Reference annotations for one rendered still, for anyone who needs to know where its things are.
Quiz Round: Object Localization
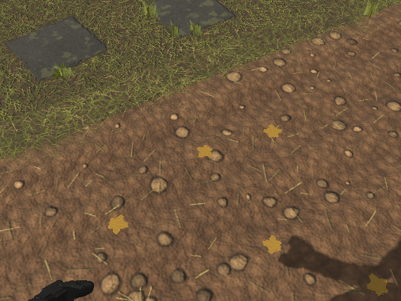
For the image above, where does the robot left hand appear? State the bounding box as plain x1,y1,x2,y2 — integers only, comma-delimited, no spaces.
28,280,94,301

